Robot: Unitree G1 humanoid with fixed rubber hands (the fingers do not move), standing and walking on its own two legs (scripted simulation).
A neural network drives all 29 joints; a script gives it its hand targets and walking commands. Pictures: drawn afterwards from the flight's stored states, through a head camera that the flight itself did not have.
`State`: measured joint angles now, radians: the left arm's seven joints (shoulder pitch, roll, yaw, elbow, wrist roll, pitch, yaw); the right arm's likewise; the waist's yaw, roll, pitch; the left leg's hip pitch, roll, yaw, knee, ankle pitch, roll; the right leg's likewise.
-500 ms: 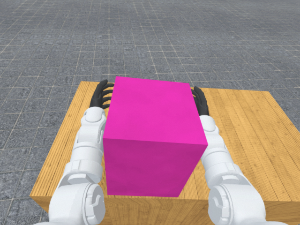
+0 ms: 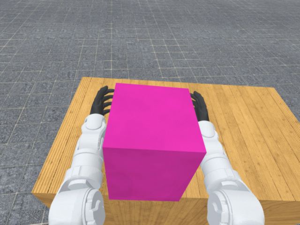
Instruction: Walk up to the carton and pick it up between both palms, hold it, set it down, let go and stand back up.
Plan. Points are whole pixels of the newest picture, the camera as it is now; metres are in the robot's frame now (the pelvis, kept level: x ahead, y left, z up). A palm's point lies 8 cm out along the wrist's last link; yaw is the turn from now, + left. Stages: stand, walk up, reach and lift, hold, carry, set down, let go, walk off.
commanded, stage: set down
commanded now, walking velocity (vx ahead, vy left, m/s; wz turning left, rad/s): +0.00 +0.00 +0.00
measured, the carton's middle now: (148, 144) +0.33 +0.00 +0.05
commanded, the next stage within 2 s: none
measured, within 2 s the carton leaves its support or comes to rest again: rests again in 0.42 s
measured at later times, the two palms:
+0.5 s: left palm (97, 117) +0.39 +0.15 +0.09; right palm (198, 121) +0.38 -0.14 +0.09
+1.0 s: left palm (95, 119) +0.39 +0.15 +0.08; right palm (197, 121) +0.38 -0.14 +0.09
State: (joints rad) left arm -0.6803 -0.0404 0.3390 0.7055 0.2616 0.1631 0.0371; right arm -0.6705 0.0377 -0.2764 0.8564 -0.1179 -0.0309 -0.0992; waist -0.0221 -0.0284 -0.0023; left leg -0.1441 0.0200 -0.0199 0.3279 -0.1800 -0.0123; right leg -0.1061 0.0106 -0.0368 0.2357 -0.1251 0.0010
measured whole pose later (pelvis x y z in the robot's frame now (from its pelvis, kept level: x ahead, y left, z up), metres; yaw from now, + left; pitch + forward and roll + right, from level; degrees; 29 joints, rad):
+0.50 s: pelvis +0.00 +0.00 +0.00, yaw +0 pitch +0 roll -1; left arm -0.67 -0.05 0.37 0.75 0.29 0.08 0.02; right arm -0.66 0.06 -0.36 0.88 -0.22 -0.10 -0.06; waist -0.01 -0.03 -0.01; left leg -0.15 0.02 -0.02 0.32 -0.18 -0.01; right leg -0.11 0.01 -0.03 0.23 -0.12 0.00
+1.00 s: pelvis +0.00 +0.00 +0.00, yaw +0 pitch +1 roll -1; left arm -0.65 -0.06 0.41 0.75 0.35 0.02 0.00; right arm -0.67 0.09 -0.47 0.89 -0.31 -0.15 -0.01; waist -0.01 -0.05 0.00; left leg -0.15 0.01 -0.01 0.31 -0.17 -0.01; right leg -0.12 0.00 -0.03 0.24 -0.12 0.01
